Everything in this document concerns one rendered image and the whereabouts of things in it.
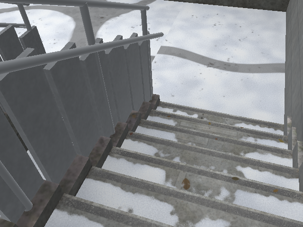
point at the stairs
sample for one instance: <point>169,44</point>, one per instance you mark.
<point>190,167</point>

